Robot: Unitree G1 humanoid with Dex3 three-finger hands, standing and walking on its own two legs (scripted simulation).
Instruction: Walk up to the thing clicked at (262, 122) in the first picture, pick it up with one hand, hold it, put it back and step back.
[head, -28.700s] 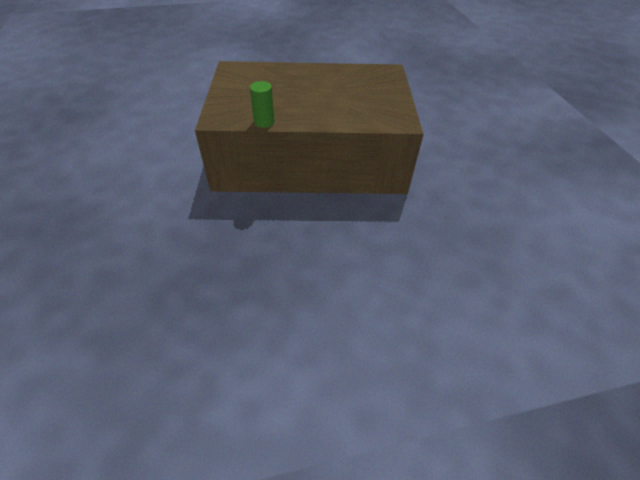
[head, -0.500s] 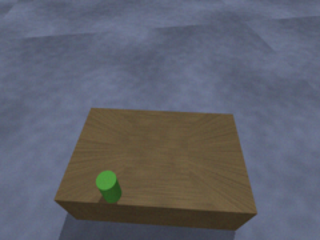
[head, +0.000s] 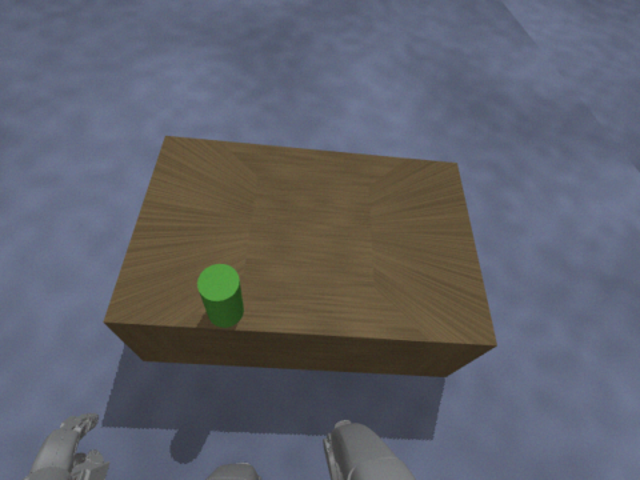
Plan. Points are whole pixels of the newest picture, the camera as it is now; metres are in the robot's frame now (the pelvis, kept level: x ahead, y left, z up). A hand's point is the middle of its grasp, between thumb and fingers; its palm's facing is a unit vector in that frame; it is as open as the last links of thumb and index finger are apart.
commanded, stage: step back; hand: left
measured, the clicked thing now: (222, 297) +0.47 +0.17 -0.36
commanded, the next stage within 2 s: none
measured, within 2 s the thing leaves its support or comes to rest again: neither
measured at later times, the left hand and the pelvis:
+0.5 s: hand out of the picture +0.03 +0.23 -0.13, palm faces -0.08 -0.90 -0.42, open 7.4 cm; pelvis -0.10 -0.02 +0.00, yaw -5 degrees
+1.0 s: hand out of the picture -0.13 +0.23 -0.16, palm faces -0.10 -0.91 -0.41, open 7.4 cm; pelvis -0.24 -0.04 -0.01, yaw -6 degrees
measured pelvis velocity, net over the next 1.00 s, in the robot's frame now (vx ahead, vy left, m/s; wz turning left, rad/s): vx -0.24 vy -0.04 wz -0.11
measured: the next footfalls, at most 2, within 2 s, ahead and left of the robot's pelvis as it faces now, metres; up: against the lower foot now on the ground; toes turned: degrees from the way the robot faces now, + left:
right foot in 0.30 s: -0.05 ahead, -0.13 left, +0.00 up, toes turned -2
left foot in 0.66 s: -0.11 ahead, +0.10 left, +0.00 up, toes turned -4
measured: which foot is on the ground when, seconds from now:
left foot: down 0.00-0.32, up 0.34-0.64, down 0.66-1.00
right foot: up 0.00-0.28, down 0.30-0.68, up 0.70-0.98, down 1.00-1.00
